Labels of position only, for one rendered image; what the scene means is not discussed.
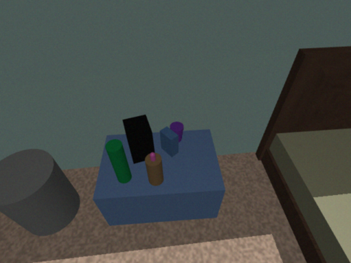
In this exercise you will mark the bed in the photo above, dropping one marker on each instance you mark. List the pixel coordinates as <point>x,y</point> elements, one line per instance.
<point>306,152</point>

